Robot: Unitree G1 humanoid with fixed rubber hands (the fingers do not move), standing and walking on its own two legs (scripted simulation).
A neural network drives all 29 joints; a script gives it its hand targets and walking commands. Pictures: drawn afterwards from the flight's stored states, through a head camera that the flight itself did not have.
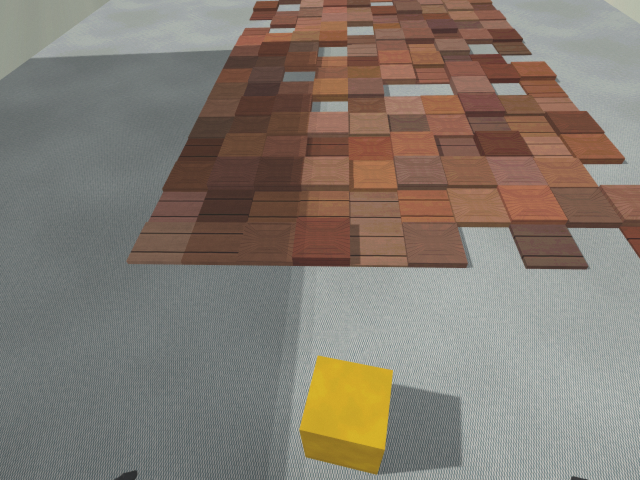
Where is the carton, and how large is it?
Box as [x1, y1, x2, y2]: [299, 356, 392, 474]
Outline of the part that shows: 317,356 299,429 305,456 376,474 384,450 392,370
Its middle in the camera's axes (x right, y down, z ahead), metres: +0.08 +0.49 +1.08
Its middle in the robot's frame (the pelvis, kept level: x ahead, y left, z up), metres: +0.43 -0.02 -0.66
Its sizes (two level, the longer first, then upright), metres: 0.210 0.200 0.250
